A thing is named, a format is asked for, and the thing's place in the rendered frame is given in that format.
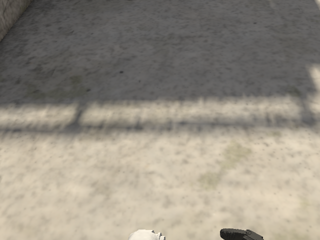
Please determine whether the robot right hand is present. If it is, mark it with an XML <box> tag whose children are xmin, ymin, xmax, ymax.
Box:
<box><xmin>220</xmin><ymin>228</ymin><xmax>264</xmax><ymax>240</ymax></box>

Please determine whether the left robot thigh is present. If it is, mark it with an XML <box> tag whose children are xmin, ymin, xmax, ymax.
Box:
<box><xmin>128</xmin><ymin>229</ymin><xmax>166</xmax><ymax>240</ymax></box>

